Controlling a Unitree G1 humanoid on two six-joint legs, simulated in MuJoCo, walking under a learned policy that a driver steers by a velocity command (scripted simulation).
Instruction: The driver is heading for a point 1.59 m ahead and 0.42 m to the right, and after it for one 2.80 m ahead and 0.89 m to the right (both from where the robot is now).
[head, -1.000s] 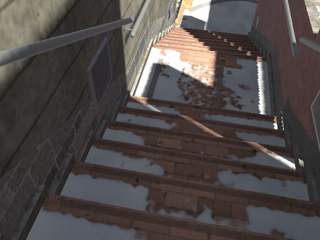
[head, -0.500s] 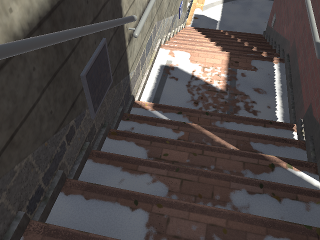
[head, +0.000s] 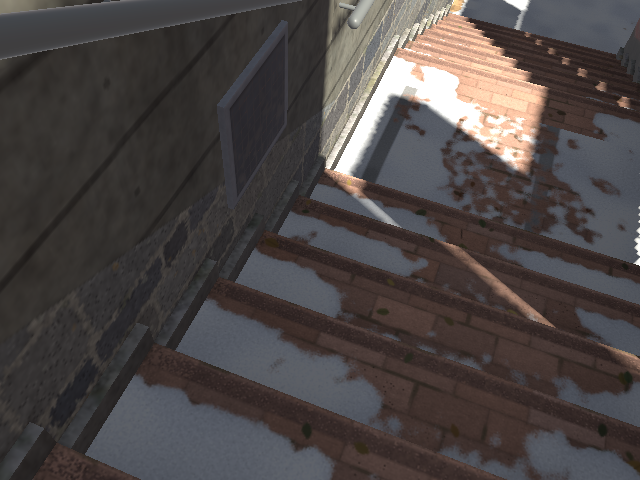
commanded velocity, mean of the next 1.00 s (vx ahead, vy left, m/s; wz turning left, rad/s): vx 0.06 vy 0.00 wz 0.00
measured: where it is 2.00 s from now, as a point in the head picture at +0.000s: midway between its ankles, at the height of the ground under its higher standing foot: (362, 448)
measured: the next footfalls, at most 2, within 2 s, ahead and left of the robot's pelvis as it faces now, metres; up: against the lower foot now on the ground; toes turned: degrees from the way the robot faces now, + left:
right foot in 0.26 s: +0.15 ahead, -0.14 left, +0.00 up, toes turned -4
left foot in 1.74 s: +0.51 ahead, +0.09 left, -0.15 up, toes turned +3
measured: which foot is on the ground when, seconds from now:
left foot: down 0.00-1.00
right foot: up 0.00-0.24, down 0.26-1.00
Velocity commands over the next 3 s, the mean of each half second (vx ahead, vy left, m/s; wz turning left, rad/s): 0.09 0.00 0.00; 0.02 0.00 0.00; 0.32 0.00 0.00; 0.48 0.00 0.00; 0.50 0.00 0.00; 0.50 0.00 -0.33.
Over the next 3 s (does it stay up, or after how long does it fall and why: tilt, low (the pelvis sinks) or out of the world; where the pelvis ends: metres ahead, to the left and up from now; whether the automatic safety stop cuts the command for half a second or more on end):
stays up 1.11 0.02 -0.47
